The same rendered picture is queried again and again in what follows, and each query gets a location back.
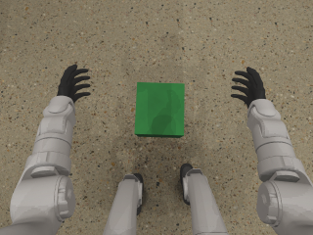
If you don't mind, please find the right robot upper arm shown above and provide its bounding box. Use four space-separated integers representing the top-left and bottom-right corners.
256 180 313 235

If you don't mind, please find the right robot forearm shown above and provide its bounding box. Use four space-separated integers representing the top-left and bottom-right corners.
246 99 313 187

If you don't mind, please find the robot left hand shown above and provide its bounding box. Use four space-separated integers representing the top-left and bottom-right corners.
57 64 91 104

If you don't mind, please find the carton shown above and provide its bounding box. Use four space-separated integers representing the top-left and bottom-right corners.
134 82 185 138

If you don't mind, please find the robot right foot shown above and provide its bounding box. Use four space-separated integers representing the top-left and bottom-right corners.
180 164 193 206

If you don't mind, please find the robot right hand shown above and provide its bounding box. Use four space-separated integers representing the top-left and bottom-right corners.
231 67 266 108

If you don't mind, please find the left robot upper arm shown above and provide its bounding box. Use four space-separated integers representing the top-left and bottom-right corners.
0 174 76 235

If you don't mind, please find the left robot forearm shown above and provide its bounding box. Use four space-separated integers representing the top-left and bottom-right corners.
10 95 76 222

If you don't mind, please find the robot right shin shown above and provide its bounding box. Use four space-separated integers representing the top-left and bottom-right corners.
186 168 208 181

